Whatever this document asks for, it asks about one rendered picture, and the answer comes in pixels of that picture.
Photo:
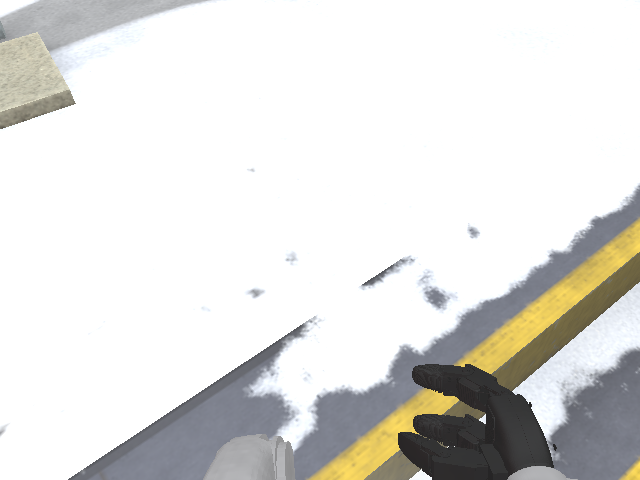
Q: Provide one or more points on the robot right hand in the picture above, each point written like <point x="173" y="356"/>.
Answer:
<point x="511" y="439"/>

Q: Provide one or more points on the robot left thigh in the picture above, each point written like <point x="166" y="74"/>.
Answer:
<point x="253" y="457"/>

